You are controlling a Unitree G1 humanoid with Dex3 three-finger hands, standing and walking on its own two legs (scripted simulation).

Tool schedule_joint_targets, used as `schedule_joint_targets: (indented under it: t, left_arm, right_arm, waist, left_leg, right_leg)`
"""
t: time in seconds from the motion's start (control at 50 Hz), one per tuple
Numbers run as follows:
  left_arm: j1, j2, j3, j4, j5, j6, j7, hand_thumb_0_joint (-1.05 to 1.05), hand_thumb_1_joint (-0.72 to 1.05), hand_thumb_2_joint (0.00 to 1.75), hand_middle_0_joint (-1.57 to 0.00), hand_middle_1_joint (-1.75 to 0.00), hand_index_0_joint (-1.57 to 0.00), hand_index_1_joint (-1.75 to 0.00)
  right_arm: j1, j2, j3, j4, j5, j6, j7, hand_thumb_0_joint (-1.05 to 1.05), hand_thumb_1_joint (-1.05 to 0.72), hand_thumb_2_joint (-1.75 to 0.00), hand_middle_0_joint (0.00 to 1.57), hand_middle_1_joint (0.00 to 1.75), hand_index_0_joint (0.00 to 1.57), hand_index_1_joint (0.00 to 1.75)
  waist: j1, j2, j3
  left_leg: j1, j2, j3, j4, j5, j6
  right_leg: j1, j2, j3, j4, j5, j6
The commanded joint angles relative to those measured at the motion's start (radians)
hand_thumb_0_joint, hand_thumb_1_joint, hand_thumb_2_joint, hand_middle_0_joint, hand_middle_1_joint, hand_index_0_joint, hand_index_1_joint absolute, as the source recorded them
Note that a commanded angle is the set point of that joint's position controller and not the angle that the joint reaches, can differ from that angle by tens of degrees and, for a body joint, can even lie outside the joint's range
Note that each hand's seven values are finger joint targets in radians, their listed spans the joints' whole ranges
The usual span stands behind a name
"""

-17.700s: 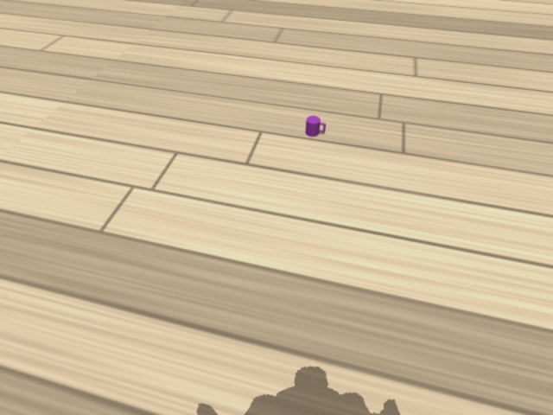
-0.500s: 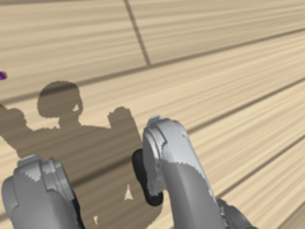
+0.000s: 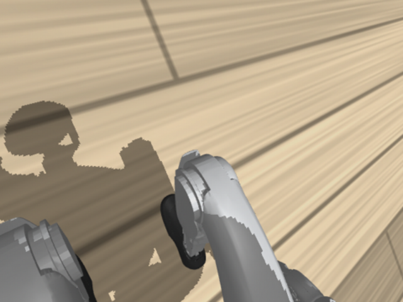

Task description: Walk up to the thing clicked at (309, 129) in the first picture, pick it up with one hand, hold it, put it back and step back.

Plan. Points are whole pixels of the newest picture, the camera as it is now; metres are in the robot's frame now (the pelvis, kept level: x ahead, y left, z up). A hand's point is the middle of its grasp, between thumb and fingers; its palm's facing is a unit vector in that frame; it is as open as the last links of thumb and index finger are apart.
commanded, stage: rest palm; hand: left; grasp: from above
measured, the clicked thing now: out of the picture +0.51 +0.32 -0.26
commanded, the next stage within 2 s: close in 0.82 s
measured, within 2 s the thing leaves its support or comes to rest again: neither
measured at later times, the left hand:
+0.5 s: hand out of the picture +0.48 +0.33 -0.23, palm faces -0.44 -0.13 -0.89, open 13.9 cm
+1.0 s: hand out of the picture +0.49 +0.33 -0.24, palm faces -0.43 -0.13 -0.89, open 13.3 cm
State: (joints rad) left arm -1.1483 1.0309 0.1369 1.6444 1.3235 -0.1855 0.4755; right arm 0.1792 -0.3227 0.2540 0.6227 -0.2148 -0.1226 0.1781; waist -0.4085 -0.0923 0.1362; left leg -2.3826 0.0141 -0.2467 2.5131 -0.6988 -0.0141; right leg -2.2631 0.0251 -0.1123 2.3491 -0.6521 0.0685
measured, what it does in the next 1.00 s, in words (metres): stands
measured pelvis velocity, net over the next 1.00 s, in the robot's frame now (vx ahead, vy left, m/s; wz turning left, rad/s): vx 0.00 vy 0.00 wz -0.03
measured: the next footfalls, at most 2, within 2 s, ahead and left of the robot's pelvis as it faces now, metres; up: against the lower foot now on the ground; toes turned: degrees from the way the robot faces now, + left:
none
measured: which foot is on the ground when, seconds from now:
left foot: down 0.00-1.00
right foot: down 0.00-1.00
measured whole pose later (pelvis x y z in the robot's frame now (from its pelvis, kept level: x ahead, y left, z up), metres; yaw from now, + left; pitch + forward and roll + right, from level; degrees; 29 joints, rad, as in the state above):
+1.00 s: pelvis +0.00 +0.00 +0.00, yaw -2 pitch +29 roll -15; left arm -1.15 1.10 0.12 1.67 1.29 -0.21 0.49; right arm 0.14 -0.34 0.32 0.60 -0.23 -0.15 0.19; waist -0.42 -0.13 0.19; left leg -2.36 0.02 -0.29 2.54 -0.71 -0.02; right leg -2.24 0.04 -0.14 2.35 -0.64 0.08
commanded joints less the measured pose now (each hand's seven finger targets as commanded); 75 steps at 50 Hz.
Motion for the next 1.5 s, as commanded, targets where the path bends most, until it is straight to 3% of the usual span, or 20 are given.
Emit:
schedule_joint_targets:
  t: [0.0,0.06,0.1,0.12,0.2,0.32,0.34,0.38,0.44,0.64,0.7,0.8,0.9,1.0,1.02,1.06,1.14,1.28,1.36,1.48]
  left_arm:
    - [-0.245,0.238,0.018,-0.111,-0.015,0.004,0.022,0.00,-0.54,1.01,-0.06,-1.01,-0.06,-1.01]
    - [-0.261,0.281,0.038,-0.156,-0.025,-0.007,0.019,0.00,-0.54,1.01,-0.07,-1.01,-0.06,-1.01]
    - [-0.228,0.269,0.030,-0.151,-0.031,-0.011,0.014,0.00,-0.55,1.02,-0.06,-1.00,-0.05,-1.01]
    - [-0.228,0.247,0.015,-0.132,-0.025,-0.010,0.008,0.00,-0.55,1.02,-0.06,-1.00,-0.05,-1.01]
    - [-0.232,0.285,0.034,-0.173,-0.027,-0.024,0.005,0.00,-0.53,1.04,-0.07,-1.02,-0.06,-1.03]
    - [-0.241,0.271,0.008,-0.160,-0.025,-0.038,0.014,0.00,-0.52,1.05,-0.08,-1.02,-0.06,-1.03]
    - [-0.243,0.290,0.013,-0.155,-0.027,-0.040,0.022,0.00,-0.52,1.06,-0.08,-1.03,-0.06,-1.04]
    - [-0.246,0.249,-0.020,-0.136,-0.028,-0.042,0.029,0.00,-0.52,1.02,-0.07,-1.02,-0.06,-1.03]
    - [-0.230,0.291,0.010,-0.106,-0.013,-0.039,0.044,0.00,-0.51,1.05,-0.08,-1.04,-0.07,-1.05]
    - [-0.245,0.239,-0.041,-0.057,-0.025,-0.018,0.063,0.00,-0.47,1.07,-0.09,-1.09,-0.09,-1.09]
    - [-0.250,0.283,-0.015,-0.075,-0.028,-0.013,0.059,0.00,-0.47,1.07,-0.09,-1.11,-0.09,-1.10]
    - [-0.243,0.270,-0.018,-0.069,-0.034,-0.015,0.052,0.00,-0.47,1.04,-0.08,-1.10,-0.09,-1.10]
    - [-0.231,0.296,-0.006,-0.071,-0.043,-0.016,0.047,0.00,-0.45,1.08,-0.10,-1.13,-0.10,-1.12]
    - [-0.225,0.303,-0.010,-0.075,-0.036,-0.028,0.043,0.00,-0.39,0.98,-0.10,-1.13,-0.12,-1.10]
    - [-0.235,0.289,-0.026,-0.089,-0.032,-0.027,0.038,0.00,-0.39,0.99,-0.11,-1.12,-0.13,-1.10]
    - [-0.250,0.325,-0.003,-0.113,-0.034,-0.030,0.046,0.00,-0.37,0.97,-0.12,-1.12,-0.14,-1.09]
    - [-0.240,0.285,-0.031,-0.080,-0.037,-0.033,0.044,0.00,-0.37,0.96,-0.12,-1.10,-0.15,-1.07]
    - [-0.232,0.309,-0.021,-0.093,-0.038,-0.024,0.051,0.00,-0.27,0.94,-0.18,-1.09,-0.21,-1.06]
    - [-0.228,0.293,-0.018,-0.091,-0.038,-0.019,0.052,0.00,-0.27,0.88,-0.17,-1.07,-0.21,-1.03]
    - [-0.208,0.286,-0.022,-0.059,-0.033,-0.006,0.047,0.00,-0.20,0.90,-0.23,-1.07,-0.27,-1.03]
  right_arm:
    - [0.212,-0.336,-0.101,0.010,-0.002,-0.005,-0.007,0.00,-0.90,-0.90,0.20,0.30,0.20,0.30]
    - [0.215,-0.341,-0.098,0.011,-0.003,-0.005,-0.006,0.00,-0.90,-0.90,0.20,0.30,0.20,0.30]
    - [0.210,-0.335,-0.096,0.014,-0.002,-0.003,-0.004,0.00,-0.90,-0.90,0.20,0.30,0.20,0.30]
    - [0.221,-0.343,-0.094,0.014,-0.005,-0.005,-0.002,0.00,-0.90,-0.90,0.20,0.30,0.20,0.30]
    - [0.221,-0.348,-0.092,0.013,-0.006,-0.004,-0.001,0.00,-0.90,-0.90,0.20,0.30,0.20,0.30]
    - [0.207,-0.350,-0.082,0.011,-0.011,-0.003,0.000,0.00,-0.90,-0.90,0.20,0.30,0.20,0.30]
    - [0.193,-0.344,-0.080,0.011,-0.010,-0.003,-0.001,0.00,-0.90,-0.90,0.20,0.30,0.20,0.30]
    - [0.180,-0.345,-0.075,0.008,-0.011,-0.010,-0.002,0.00,-0.90,-0.90,0.20,0.30,0.20,0.30]
    - [0.191,-0.352,-0.071,0.013,-0.012,-0.012,-0.001,0.00,-0.90,-0.90,0.20,0.30,0.20,0.30]
    - [0.165,-0.351,-0.061,0.006,-0.012,-0.032,0.007,0.00,-0.90,-0.90,0.20,0.30,0.20,0.30]
    - [0.174,-0.354,-0.056,0.013,-0.009,-0.035,0.007,0.00,-0.90,-0.90,0.20,0.30,0.20,0.30]
    - [0.176,-0.348,-0.038,0.008,-0.013,-0.032,0.013,0.00,-0.91,-0.91,0.20,0.30,0.20,0.30]
    - [0.167,-0.349,-0.033,-0.002,-0.014,-0.025,0.009,0.00,-0.90,-0.91,0.20,0.30,0.20,0.30]
    - [0.155,-0.356,-0.037,-0.005,-0.016,-0.021,0.001,0.00,-0.89,-0.90,0.20,0.30,0.20,0.30]
    - [0.163,-0.364,-0.044,-0.009,-0.016,-0.025,0.002,0.00,-0.90,-0.90,0.20,0.30,0.20,0.30]
    - [0.171,-0.360,-0.035,-0.006,-0.017,-0.022,0.000,0.00,-0.89,-0.90,0.20,0.30,0.20,0.30]
    - [0.172,-0.359,-0.036,-0.002,-0.017,-0.024,-0.002,0.00,-0.89,-0.90,0.20,0.30,0.20,0.30]
    - [0.166,-0.364,-0.039,0.004,-0.016,-0.028,-0.003,0.00,-0.90,-0.90,0.20,0.30,0.20,0.30]
    - [0.167,-0.355,-0.029,0.000,-0.016,-0.021,0.000,0.00,-0.89,-0.90,0.20,0.30,0.20,0.30]
    - [0.162,-0.356,-0.034,0.000,-0.017,-0.017,0.000,0.00,-0.90,-0.90,0.20,0.30,0.20,0.30]
  waist:
    - [-0.039,0.516,-0.641]
    - [-0.031,0.517,-0.679]
    - [-0.022,0.518,-0.689]
    - [-0.039,0.506,-0.654]
    - [-0.029,0.537,-0.659]
    - [-0.043,0.499,-0.646]
    - [-0.030,0.507,-0.654]
    - [-0.038,0.506,-0.630]
    - [-0.038,0.501,-0.603]
    - [-0.057,0.501,-0.597]
    - [-0.051,0.510,-0.595]
    - [-0.064,0.513,-0.595]
    - [-0.051,0.505,-0.612]
    - [-0.044,0.517,-0.586]
    - [-0.059,0.519,-0.580]
    - [-0.054,0.500,-0.610]
    - [-0.069,0.489,-0.583]
    - [-0.045,0.535,-0.620]
    - [-0.060,0.507,-0.588]
    - [-0.053,0.524,-0.578]
  left_leg:
    - [0.551,0.018,0.118,-0.235,0.253,0.022]
    - [0.549,0.020,0.117,-0.231,0.254,0.025]
    - [0.552,0.023,0.118,-0.234,0.258,0.023]
    - [0.548,0.021,0.118,-0.219,0.273,0.022]
    - [0.579,0.024,0.111,-0.230,0.284,0.016]
    - [0.544,0.026,0.112,-0.214,0.248,0.026]
    - [0.531,0.028,0.112,-0.222,0.223,0.027]
    - [0.546,0.027,0.107,-0.223,0.226,0.022]
    - [0.542,0.028,0.099,-0.227,0.223,0.019]
    - [0.537,0.031,0.098,-0.227,0.228,0.022]
    - [0.550,0.034,0.092,-0.232,0.233,0.018]
    - [0.559,0.036,0.087,-0.223,0.281,0.015]
    - [0.535,0.035,0.090,-0.222,0.254,0.020]
    - [0.537,0.036,0.087,-0.234,0.205,0.015]
    - [0.531,0.035,0.091,-0.230,0.209,0.019]
    - [0.521,0.034,0.092,-0.229,0.214,0.024]
    - [0.528,0.037,0.084,-0.233,0.209,0.022]
    - [0.573,0.039,0.085,-0.239,0.254,0.013]
    - [0.531,0.038,0.087,-0.222,0.262,0.017]
    - [0.549,0.039,0.081,-0.238,0.247,0.011]
  right_leg:
    - [0.321,0.034,-0.132,-0.183,0.257,-0.094]
    - [0.371,0.036,-0.129,-0.196,0.264,-0.092]
    - [0.393,0.039,-0.129,-0.193,0.269,-0.090]
    - [0.365,0.038,-0.132,-0.190,0.276,-0.094]
    - [0.371,0.039,-0.137,-0.191,0.272,-0.095]
    - [0.383,0.044,-0.136,-0.199,0.264,-0.087]
    - [0.399,0.046,-0.134,-0.203,0.247,-0.087]
    - [0.360,0.047,-0.147,-0.198,0.244,-0.090]
    - [0.346,0.047,-0.152,-0.189,0.233,-0.091]
    - [0.352,0.049,-0.149,-0.188,0.260,-0.083]
    - [0.350,0.047,-0.152,-0.188,0.252,-0.085]
    - [0.366,0.046,-0.155,-0.182,0.285,-0.086]
    - [0.389,0.051,-0.153,-0.191,0.269,-0.086]
    - [0.354,0.052,-0.161,-0.193,0.219,-0.093]
    - [0.360,0.052,-0.155,-0.194,0.231,-0.087]
    - [0.394,0.051,-0.154,-0.201,0.245,-0.082]
    - [0.379,0.053,-0.159,-0.202,0.241,-0.082]
    - [0.384,0.051,-0.157,-0.194,0.269,-0.084]
    - [0.383,0.050,-0.159,-0.197,0.279,-0.085]
    - [0.354,0.050,-0.163,-0.191,0.258,-0.090]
